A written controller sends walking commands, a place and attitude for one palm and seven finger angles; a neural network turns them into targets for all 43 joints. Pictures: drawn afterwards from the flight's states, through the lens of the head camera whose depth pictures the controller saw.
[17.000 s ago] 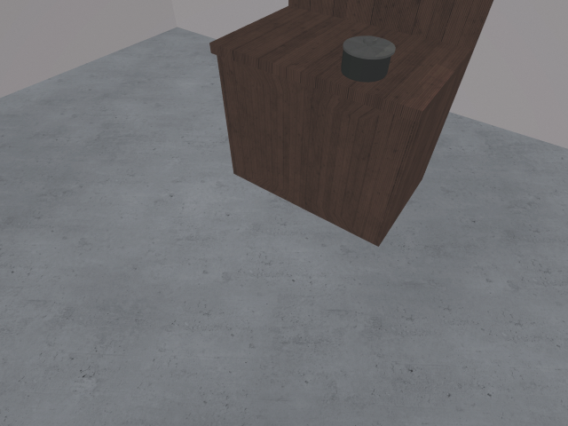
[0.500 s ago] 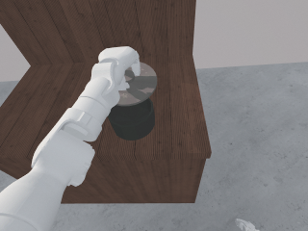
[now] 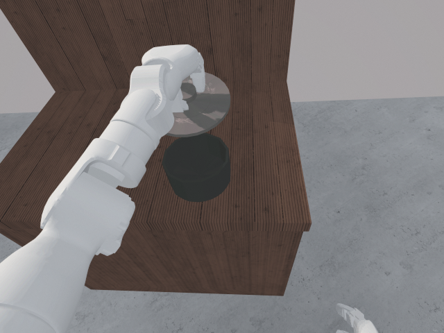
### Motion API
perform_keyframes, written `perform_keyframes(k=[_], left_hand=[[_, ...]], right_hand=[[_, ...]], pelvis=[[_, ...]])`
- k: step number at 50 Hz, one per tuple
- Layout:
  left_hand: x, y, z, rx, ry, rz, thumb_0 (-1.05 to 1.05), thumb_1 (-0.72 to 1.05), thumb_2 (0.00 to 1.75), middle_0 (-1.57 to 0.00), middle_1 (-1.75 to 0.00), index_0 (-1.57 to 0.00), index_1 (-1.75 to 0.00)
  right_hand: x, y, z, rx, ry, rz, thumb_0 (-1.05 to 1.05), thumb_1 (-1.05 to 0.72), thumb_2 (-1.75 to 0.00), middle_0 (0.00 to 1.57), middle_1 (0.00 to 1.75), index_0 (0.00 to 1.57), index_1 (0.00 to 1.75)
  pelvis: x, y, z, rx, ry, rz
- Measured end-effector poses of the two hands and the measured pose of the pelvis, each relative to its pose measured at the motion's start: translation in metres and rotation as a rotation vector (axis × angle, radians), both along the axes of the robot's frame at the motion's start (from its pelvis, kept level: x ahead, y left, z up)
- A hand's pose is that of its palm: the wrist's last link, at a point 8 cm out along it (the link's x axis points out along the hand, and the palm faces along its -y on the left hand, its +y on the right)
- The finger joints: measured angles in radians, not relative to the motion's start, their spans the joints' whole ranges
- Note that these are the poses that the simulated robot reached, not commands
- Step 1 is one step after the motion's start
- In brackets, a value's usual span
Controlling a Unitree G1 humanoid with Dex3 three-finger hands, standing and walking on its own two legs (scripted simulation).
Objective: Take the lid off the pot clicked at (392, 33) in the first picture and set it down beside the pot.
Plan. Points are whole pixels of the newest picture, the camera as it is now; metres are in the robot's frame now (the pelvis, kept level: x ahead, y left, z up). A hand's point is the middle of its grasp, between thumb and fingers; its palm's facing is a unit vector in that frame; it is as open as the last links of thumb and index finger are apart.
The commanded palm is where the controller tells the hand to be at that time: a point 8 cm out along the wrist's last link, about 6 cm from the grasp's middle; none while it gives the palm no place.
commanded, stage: lift the lid straight up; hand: left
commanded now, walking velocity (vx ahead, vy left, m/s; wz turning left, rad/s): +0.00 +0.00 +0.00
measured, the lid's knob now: (185, 93) +0.51 +0.06 +0.18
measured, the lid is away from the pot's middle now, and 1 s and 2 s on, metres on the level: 0.01 0.09 0.20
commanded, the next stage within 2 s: move the lid sideways beside the pot in 0.16 s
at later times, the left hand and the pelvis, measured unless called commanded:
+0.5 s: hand (172, 93) +0.48 +0.08 +0.20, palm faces -0.22 -0.02 -0.97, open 7.5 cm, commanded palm +0.47 +0.10 +0.27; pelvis +0.00 +0.00 +0.00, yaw -1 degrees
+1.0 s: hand (129, 99) +0.48 +0.16 +0.19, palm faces -0.27 -0.02 -0.96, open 7.5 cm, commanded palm +0.47 +0.17 +0.27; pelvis +0.00 +0.01 +0.00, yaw +0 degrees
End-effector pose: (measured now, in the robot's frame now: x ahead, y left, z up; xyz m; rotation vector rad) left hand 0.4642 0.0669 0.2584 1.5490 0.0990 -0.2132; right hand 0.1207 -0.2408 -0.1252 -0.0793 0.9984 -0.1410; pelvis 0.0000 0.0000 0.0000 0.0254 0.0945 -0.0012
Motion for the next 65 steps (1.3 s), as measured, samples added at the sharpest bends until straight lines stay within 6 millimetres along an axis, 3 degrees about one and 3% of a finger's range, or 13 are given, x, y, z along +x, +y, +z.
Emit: perform_keyframes(k=[22, 43, 54, 65], left_hand=[[0.01, 0.006, -0.003, 0.002, 0.014, 0.005, -0.03, 0.23, 0.79, -0.8, -0.98, -0.67, -0.92], [0.012, 0.067, -0.003, 0.01, 0.048, 0.064, -0.03, 0.23, 0.79, -0.8, -0.98, -0.67, -0.92], [0.008, 0.102, -0.005, 0.016, 0.067, 0.092, -0.03, 0.23, 0.79, -0.8, -0.98, -0.67, -0.92], [0.012, 0.121, -0.005, 0.019, 0.076, 0.107, -0.04, 0.23, 0.79, -0.8, -0.98, -0.67, -0.92]], right_hand=[[-0.013, -0.001, -0.003, -0.01, 0.037, -0.02, 0.01, -0.91, -0.9, 0.2, 0.3, 0.2, 0.3], [-0.01, -0.01, 0.006, -0.051, 0.038, -0.028, 0.01, -0.91, -0.9, 0.2, 0.3, 0.2, 0.3], [-0.004, -0.004, 0.009, -0.057, 0.045, -0.012, 0.01, -0.91, -0.9, 0.2, 0.3, 0.2, 0.3], [-0.013, 0.004, 0.006, -0.052, 0.086, -0.011, 0.01, -0.91, -0.9, 0.2, 0.3, 0.2, 0.3]], pelvis=[[0.002, 0.003, 0.001, -0.001, 0.01, -0.009], [0.005, 0.004, 0.002, -0.011, 0.007, -0.003], [0.005, 0.009, 0.002, -0.017, 0.004, 0.008], [0.006, 0.013, 0.001, -0.021, 0.013, 0.012]])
